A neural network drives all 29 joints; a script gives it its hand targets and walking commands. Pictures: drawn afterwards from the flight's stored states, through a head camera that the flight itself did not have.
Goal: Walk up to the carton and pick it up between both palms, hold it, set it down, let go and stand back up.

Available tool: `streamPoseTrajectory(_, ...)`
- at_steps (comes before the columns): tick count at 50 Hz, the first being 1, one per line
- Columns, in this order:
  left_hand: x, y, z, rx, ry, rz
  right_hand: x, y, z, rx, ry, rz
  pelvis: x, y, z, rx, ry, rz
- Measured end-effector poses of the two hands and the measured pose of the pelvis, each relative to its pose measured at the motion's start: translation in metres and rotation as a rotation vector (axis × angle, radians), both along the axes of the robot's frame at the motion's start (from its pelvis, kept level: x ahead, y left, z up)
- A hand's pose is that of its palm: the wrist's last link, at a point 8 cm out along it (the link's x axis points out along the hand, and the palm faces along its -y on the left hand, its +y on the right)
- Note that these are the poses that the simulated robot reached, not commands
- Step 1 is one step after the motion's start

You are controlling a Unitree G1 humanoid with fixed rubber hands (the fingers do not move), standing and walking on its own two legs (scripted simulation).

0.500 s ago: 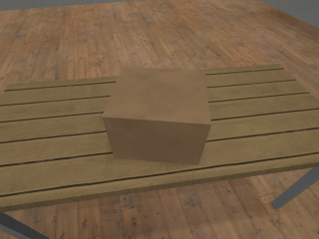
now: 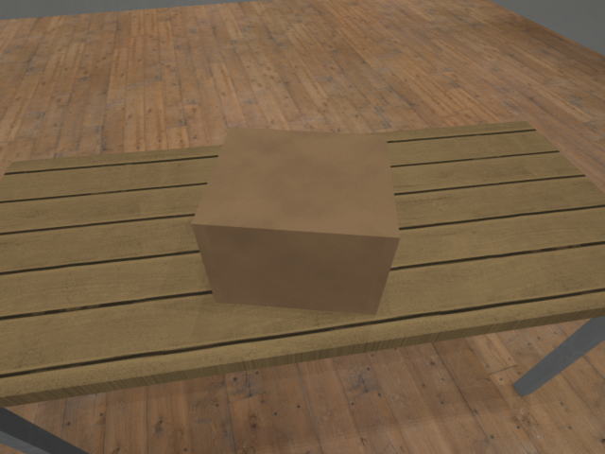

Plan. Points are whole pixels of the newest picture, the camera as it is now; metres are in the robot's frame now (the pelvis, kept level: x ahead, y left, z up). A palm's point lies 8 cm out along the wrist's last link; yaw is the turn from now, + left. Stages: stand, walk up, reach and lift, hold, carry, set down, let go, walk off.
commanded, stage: stand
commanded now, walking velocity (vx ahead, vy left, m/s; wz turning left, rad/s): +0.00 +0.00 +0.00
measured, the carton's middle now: (301, 218) +0.54 +0.00 -0.01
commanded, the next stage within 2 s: none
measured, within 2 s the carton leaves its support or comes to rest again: neither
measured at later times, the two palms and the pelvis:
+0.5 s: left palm out of the picture -0.01 +0.23 -0.14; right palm out of the picture -0.03 -0.23 -0.14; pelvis +0.00 +0.00 +0.00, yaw +0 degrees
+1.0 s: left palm out of the picture -0.01 +0.23 -0.14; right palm out of the picture -0.03 -0.22 -0.14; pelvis +0.00 +0.00 +0.00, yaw +0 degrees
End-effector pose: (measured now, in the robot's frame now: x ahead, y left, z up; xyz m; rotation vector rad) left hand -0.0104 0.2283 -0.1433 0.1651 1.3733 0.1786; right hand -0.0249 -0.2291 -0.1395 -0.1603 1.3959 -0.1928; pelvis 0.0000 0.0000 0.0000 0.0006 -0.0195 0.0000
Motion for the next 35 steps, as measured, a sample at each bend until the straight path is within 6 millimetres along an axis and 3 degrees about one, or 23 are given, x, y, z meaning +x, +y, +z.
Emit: streamPoseTrajectory(35, 0.0012, -0.0012, -0.0018, -0.008, 0.013, -0.005, -0.0011, 0.0039, 0.0002, 0.003, 0.006, -0.007, 0.0020, 0.0014, 0.0000, 0.000, 0.003, -0.005)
